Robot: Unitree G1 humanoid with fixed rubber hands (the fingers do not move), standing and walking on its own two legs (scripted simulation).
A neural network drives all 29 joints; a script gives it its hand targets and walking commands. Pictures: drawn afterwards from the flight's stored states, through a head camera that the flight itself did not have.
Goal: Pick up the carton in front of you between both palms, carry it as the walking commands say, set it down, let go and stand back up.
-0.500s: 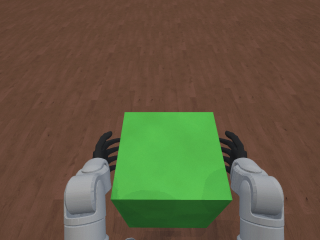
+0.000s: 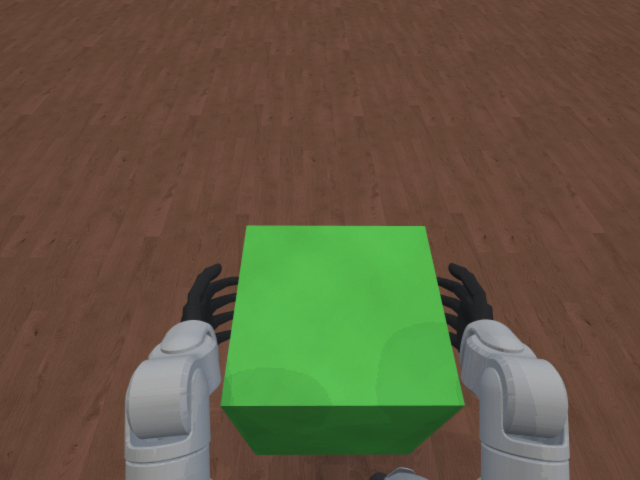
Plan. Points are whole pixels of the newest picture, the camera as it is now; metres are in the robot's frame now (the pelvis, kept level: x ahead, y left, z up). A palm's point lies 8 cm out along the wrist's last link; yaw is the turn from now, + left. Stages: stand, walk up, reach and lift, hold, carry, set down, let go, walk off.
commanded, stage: carry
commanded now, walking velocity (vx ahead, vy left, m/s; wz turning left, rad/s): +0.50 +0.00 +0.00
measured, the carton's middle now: (334, 348) +0.28 +0.00 +0.01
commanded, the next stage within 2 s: none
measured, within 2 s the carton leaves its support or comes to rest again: neither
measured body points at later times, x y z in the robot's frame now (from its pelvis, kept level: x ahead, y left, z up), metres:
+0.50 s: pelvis +0.33 -0.02 +0.00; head +0.34 -0.03 +0.45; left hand +0.61 +0.14 +0.09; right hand +0.62 -0.17 +0.09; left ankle +0.47 +0.13 -0.70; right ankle +0.22 -0.11 -0.74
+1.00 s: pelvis +0.66 +0.02 +0.00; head +0.68 +0.03 +0.45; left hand +0.94 +0.17 +0.08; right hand +0.94 -0.14 +0.08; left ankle +0.55 +0.10 -0.74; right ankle +0.80 -0.12 -0.71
